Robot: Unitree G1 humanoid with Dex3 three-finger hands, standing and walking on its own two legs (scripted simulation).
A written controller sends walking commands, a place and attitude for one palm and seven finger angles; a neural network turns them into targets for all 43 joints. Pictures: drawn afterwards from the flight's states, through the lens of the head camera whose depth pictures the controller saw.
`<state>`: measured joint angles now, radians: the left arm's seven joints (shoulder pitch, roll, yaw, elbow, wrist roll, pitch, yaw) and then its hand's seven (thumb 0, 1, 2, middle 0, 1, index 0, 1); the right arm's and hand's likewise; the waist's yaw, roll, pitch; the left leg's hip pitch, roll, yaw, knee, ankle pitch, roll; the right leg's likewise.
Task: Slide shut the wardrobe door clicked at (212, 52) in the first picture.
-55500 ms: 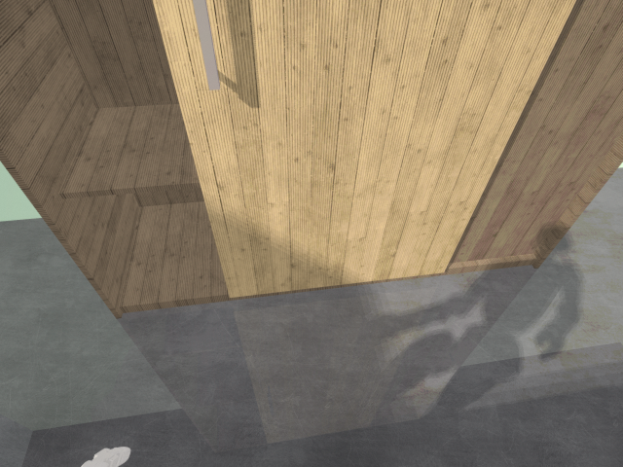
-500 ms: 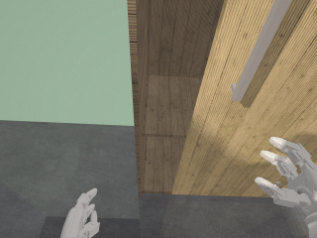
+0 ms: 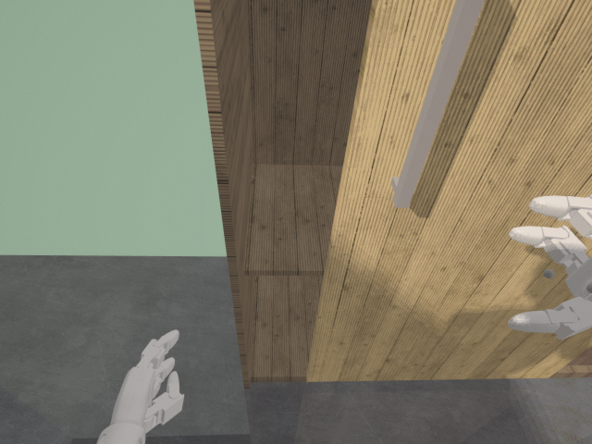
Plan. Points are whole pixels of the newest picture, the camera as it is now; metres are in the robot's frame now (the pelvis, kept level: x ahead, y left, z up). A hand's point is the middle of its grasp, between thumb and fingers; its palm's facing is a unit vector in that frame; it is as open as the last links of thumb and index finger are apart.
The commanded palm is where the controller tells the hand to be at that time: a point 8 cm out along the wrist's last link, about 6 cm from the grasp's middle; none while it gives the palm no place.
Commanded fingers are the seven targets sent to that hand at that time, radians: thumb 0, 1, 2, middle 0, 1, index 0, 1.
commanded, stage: raise the hand with hooked fingers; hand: right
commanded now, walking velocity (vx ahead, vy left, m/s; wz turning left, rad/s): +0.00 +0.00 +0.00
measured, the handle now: (429, 98) +0.46 -0.16 +0.28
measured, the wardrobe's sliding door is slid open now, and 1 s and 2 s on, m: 0.18 0.18 0.18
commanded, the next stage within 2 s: move the hooked fingers beside the handle in 0.86 s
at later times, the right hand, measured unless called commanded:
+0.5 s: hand out of the picture +0.29 -0.28 +0.27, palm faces +0.04 +0.99 -0.14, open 14.0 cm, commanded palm +0.24 -0.32 +0.27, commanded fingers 0.00 0.50 -0.30 0.30 1.20 0.30 1.20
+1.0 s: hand (571, 195) +0.29 -0.26 +0.26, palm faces +0.04 +0.99 -0.15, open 14.0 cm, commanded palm +0.25 -0.31 +0.27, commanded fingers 0.00 0.50 -0.30 0.30 1.20 0.30 1.20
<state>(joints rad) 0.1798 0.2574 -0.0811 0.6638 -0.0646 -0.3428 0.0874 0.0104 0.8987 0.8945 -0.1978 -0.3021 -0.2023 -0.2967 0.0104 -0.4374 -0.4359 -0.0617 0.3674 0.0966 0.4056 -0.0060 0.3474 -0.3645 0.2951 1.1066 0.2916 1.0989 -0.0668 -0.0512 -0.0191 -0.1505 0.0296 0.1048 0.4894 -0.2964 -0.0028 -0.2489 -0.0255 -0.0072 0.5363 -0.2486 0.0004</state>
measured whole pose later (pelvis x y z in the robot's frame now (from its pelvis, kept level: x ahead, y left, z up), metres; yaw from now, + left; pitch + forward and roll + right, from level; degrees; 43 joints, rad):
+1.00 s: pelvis +0.01 +0.01 +0.00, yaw +0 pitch -2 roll +0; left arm 0.15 0.29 -0.10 0.65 -0.09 -0.19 0.07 0.01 0.90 0.89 -0.20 -0.30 -0.20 -0.30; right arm -0.26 -0.58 -0.52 0.02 0.36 0.41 0.48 -0.01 0.50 -0.30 0.31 1.21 0.30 1.20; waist -0.06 -0.09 -0.03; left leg -0.11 0.02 0.11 0.44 -0.29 0.01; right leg -0.20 -0.03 0.00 0.47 -0.23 0.02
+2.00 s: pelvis +0.02 +0.01 +0.00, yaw +0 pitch -1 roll +0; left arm 0.19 0.29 -0.08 0.66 -0.09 -0.15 0.08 0.01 0.90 0.89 -0.20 -0.30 -0.20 -0.30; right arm -0.48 -0.52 -0.42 0.27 0.27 0.35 0.38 -0.01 0.50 -0.30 0.31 1.20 0.30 1.20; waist -0.02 -0.07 -0.04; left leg -0.13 0.02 0.10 0.43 -0.29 0.01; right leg -0.21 -0.03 -0.01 0.46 -0.23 0.01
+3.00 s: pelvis +0.02 +0.01 +0.01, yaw +1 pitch +0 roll +0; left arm 0.23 0.29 -0.06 0.67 -0.08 -0.12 0.08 0.01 0.90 0.89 -0.20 -0.30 -0.20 -0.30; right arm -0.59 -0.48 -0.38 0.42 0.23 0.28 0.31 -0.01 0.50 -0.30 0.31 1.22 0.30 1.20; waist 0.01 -0.07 -0.04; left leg -0.13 0.02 0.08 0.41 -0.28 0.00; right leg -0.21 -0.03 -0.02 0.44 -0.23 0.01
